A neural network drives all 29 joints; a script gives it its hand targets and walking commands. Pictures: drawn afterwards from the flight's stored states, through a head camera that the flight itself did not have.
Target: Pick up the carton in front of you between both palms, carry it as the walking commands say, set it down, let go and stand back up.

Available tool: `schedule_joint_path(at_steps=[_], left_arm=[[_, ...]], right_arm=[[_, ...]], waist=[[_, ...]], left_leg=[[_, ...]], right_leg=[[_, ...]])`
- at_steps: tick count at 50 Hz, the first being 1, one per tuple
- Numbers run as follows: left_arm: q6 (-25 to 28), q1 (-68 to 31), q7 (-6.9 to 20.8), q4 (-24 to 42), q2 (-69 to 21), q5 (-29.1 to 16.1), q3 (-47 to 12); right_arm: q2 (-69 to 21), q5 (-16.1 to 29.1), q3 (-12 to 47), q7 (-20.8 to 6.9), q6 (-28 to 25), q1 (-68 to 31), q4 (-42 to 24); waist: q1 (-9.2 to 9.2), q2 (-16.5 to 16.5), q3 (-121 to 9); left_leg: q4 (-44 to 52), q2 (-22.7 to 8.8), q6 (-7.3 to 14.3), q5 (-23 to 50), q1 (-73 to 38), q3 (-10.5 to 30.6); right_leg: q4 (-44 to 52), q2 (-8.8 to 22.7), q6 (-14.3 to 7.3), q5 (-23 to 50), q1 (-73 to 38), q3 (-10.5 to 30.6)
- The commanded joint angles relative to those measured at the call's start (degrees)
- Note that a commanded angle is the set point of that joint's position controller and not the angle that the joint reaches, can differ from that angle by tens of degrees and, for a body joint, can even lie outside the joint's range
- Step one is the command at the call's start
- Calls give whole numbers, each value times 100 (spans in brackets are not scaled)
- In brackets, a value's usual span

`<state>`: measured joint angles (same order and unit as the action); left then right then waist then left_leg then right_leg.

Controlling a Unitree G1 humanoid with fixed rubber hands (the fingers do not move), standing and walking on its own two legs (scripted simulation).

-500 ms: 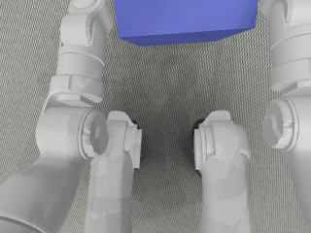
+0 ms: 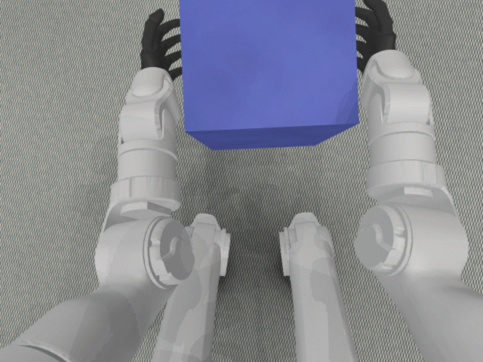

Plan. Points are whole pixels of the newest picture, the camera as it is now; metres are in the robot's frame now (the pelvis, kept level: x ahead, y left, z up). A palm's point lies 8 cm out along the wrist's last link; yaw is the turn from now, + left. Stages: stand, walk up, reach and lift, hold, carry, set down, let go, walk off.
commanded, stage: reach and lift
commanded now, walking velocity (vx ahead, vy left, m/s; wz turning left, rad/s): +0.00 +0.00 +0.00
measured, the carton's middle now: (263, 79) +0.53 -0.03 -0.14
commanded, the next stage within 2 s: none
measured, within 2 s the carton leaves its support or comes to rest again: neither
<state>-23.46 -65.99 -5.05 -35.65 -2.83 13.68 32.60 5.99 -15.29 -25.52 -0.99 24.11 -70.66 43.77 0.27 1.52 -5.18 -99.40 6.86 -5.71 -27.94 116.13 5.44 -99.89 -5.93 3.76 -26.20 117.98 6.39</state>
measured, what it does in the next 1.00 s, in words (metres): rises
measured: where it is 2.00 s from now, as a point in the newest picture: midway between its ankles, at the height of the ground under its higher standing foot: (253, 276)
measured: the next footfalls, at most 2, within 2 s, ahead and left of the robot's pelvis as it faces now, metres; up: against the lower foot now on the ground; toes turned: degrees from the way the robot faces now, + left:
none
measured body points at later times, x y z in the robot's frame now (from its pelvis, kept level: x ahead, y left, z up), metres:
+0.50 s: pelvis +0.04 +0.00 +0.13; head +0.22 -0.02 +0.54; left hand +0.48 +0.13 +0.09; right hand +0.48 -0.17 +0.09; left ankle +0.11 +0.14 -0.46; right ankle +0.12 -0.13 -0.46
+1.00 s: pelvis +0.10 +0.00 +0.25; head +0.15 +0.00 +0.70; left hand +0.43 +0.14 +0.23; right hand +0.43 -0.16 +0.23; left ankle +0.11 +0.14 -0.46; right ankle +0.12 -0.13 -0.46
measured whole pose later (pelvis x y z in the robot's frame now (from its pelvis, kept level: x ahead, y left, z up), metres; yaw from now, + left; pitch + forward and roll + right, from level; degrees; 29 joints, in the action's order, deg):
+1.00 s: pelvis +0.10 +0.00 +0.25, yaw -2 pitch +14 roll +0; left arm -22.8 -19.9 -2.4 -27.8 -9.6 13.0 19.0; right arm -7.7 -13.9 -18.2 0.6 24.0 -20.9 28.5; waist -0.1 0.7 -9.2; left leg -41.2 3.4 -1.6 -18.6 36.6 8.1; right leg -41.1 -3.3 1.7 -17.3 37.7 8.4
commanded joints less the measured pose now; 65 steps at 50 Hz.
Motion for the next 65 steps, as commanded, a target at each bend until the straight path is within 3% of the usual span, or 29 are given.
schedule_joint_path(at_steps=[1, 7, 21, 31, 45, 53, 58, 65], left_arm=[[26, -4192, 1581, -114, -5822, -1138, -3360], [11, -3372, 1686, -68, -6063, -1286, -3734], [247, -1642, 1653, -352, -6323, -994, -3737], [334, -572, 1680, -137, -6502, -934, -4096], [180, 1356, 1714, 318, -6396, -926, -4640], [-207, 2165, 1775, 824, -6299, -1079, -5063], [-643, 2582, 1831, 1202, -6303, -1145, -5183], [-1005, 2406, 1939, 1085, -6077, -967, -4685]], right_arm=[[-6395, 1155, 2728, -1438, -35, -3297, -100], [-6748, 1299, 3152, -1373, -21, -2589, -393], [-7016, 1006, 3058, -1260, -286, -1018, -218], [-7241, 1011, 3397, -1278, -388, -34, -526], [-7218, 1059, 3975, -1236, -230, 1791, -1147], [-7151, 1246, 4399, -1232, 148, 2594, -1738], [-7030, 1331, 4555, -1240, 592, 2960, -2226], [-6930, 1130, 4000, -1326, 958, 2847, -2048]], waist=[[62, -421, -7191], [6, -507, -6895], [12, -292, -5301], [-19, -212, -4664], [-17, -202, -3309], [-35, -168, -2423], [-17, -128, -1646], [-29, -89, -586]], left_leg=[[1074, 420, 274, 1044, -3364, -1294], [1517, 432, 262, 1306, -3789, -1189], [3024, 374, 319, 1234, -5131, -806], [4157, 227, 388, 1428, -6505, -534], [5933, 54, 439, 2519, -8678, -226], [6945, -30, 435, 3016, -9922, -156], [7502, -92, 423, 3000, -10543, -115], [7895, -140, 470, 1930, -10508, -162]], right_leg=[[1234, -338, -140, 1279, -4651, -1196], [1674, -354, -73, 1643, -5208, -1104], [3060, -360, -186, 1436, -6130, -802], [4159, -273, -253, 1545, -7291, -569], [5919, -122, -268, 2591, -9368, -295], [6923, -39, -235, 3056, -10561, -246], [7493, -16, -242, 2887, -11036, -258], [7851, 14, -314, 1860, -11049, -323]])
